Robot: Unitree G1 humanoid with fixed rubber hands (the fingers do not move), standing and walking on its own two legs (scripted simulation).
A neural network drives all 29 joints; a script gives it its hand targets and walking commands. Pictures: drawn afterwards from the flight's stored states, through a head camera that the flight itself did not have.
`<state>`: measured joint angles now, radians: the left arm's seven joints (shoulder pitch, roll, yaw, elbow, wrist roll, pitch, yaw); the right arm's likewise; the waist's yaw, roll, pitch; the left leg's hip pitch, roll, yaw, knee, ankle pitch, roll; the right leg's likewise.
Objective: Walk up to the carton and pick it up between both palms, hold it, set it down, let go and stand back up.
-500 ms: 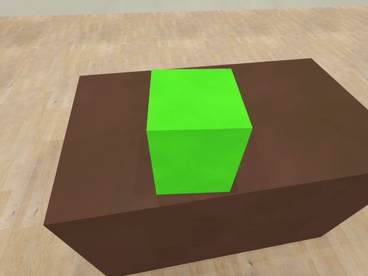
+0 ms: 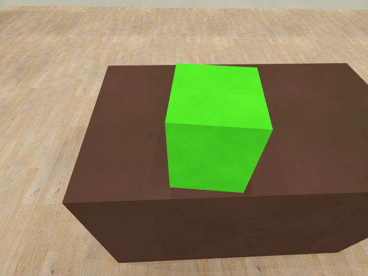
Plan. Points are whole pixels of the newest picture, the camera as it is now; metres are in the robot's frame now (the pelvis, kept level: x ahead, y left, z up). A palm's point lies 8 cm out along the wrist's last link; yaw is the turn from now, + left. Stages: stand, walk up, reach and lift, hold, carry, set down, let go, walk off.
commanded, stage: walk up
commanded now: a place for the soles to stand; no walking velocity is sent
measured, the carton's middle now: (211, 130) +0.47 -0.04 +0.05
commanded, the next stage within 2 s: reach and lift in 0.74 s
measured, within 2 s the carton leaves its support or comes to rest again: neither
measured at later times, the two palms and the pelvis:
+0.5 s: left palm out of the picture +0.06 +0.28 -0.13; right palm out of the picture +0.10 -0.26 -0.11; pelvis +0.00 +0.01 +0.00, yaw +5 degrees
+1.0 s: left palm (72, 264) +0.18 +0.27 -0.10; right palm out of the picture +0.16 -0.26 -0.08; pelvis -0.01 +0.00 -0.01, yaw -1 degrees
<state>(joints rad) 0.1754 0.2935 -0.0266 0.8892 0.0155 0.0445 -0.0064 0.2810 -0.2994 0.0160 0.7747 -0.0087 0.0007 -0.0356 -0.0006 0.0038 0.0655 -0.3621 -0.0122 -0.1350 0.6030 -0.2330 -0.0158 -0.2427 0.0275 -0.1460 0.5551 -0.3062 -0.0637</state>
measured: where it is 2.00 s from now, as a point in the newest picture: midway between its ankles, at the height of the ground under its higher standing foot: outside the picture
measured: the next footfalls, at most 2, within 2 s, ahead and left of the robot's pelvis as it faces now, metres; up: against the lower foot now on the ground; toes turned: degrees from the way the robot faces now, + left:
none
